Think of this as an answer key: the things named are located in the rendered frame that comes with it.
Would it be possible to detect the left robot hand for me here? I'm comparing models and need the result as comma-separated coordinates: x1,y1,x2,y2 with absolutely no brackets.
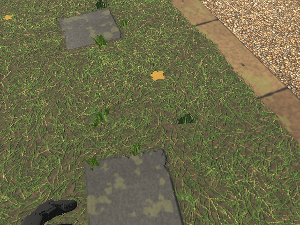
21,199,77,225

